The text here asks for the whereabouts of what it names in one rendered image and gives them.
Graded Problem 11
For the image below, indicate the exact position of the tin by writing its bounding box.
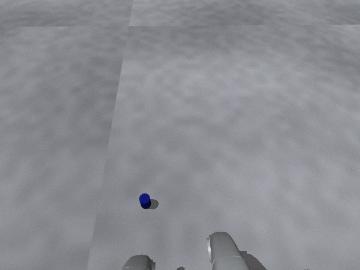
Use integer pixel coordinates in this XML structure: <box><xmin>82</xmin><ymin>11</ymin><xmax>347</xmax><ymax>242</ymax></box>
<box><xmin>139</xmin><ymin>193</ymin><xmax>151</xmax><ymax>209</ymax></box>

